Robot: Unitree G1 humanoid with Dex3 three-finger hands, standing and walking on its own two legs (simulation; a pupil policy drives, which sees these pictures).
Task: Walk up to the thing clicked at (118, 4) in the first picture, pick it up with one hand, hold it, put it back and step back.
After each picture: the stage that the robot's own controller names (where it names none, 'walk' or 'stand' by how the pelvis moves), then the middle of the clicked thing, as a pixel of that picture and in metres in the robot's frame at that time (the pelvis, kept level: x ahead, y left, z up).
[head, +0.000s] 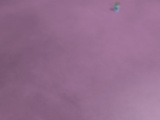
stand; (116, 7) +2.04 -0.45 -0.72
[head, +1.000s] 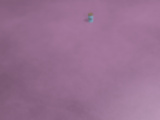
walk; (90, 17) +1.93 +0.04 -0.70
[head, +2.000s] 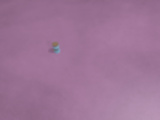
walk; (56, 47) +1.24 +0.38 -0.72
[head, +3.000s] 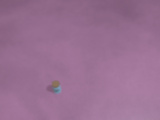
walk; (56, 87) +0.74 +0.30 -0.71
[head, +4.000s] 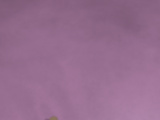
walk; out of the picture +0.43 +0.23 -0.70
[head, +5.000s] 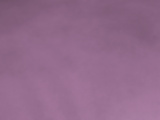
stand; out of the picture +0.32 +0.22 -0.72
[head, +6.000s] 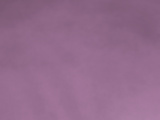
stand; out of the picture +0.35 +0.21 -0.72
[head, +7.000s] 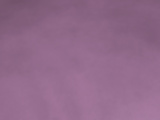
stand; out of the picture +0.34 +0.20 -0.72
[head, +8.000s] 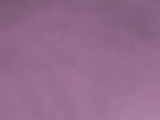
stand; out of the picture +0.34 +0.21 -0.72
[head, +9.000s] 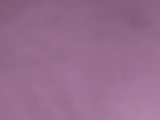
stand; out of the picture +0.35 +0.23 -0.72
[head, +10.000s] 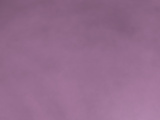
stand; out of the picture +0.30 +0.25 -0.72
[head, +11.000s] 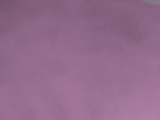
stand; out of the picture +0.30 +0.23 -0.73
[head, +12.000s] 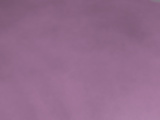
stand; out of the picture +0.30 +0.22 -0.73
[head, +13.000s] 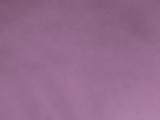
go down; out of the picture +0.32 +0.21 -0.72
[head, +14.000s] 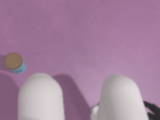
go down; (16, 64) +0.39 +0.28 -0.30
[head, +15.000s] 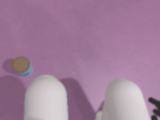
approach; (23, 67) +0.38 +0.28 -0.30
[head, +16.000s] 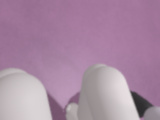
close in; out of the picture +0.35 +0.32 -0.21
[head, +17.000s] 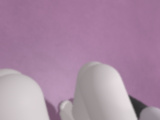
close; out of the picture +0.35 +0.32 -0.21
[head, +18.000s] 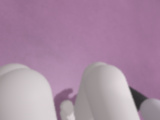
lift; out of the picture +0.29 +0.31 -0.21
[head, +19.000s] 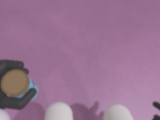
lift; (21, 87) +0.31 +0.21 +0.00
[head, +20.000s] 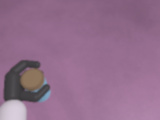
hold; (36, 86) +0.33 +0.18 +0.02
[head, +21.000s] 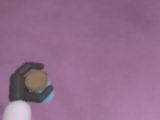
hold; (40, 87) +0.33 +0.17 +0.01
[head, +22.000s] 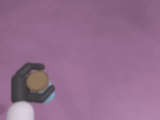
crouch; (41, 87) +0.33 +0.16 +0.00
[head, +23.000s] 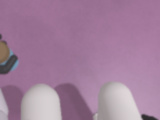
lower; (3, 57) +0.41 +0.27 -0.09
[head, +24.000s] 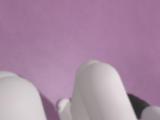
lower; out of the picture +0.37 +0.34 -0.21
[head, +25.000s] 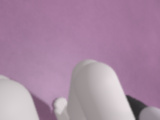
lower; out of the picture +0.37 +0.34 -0.21
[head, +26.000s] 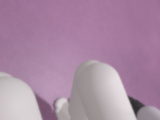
lower; out of the picture +0.36 +0.34 -0.21
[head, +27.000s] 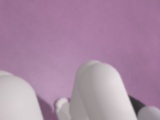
lower; out of the picture +0.35 +0.34 -0.21
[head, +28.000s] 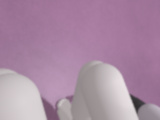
loosen; out of the picture +0.33 +0.33 -0.21
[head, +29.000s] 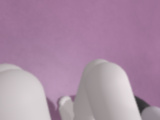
withdraw; out of the picture +0.34 +0.32 -0.21
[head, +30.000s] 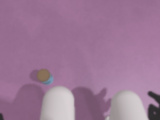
walk; (45, 77) +0.39 +0.25 -0.42
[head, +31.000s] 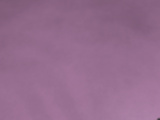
stand; out of the picture +0.33 +0.21 -0.66
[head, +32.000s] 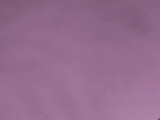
stand; out of the picture +0.33 +0.22 -0.67
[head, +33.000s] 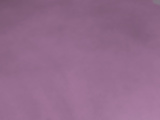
stand; out of the picture +0.33 +0.21 -0.72
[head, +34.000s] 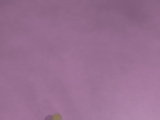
walk; out of the picture +0.38 +0.19 -0.69
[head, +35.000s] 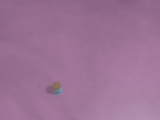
walk; (57, 88) +0.61 +0.22 -0.70
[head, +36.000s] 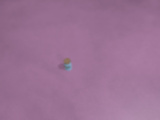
stand; (67, 64) +0.94 +0.22 -0.70
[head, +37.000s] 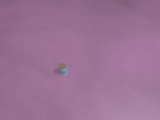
stand; (63, 69) +0.92 +0.23 -0.72
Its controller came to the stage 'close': yes
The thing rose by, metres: 0.71
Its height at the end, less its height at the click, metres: +0.00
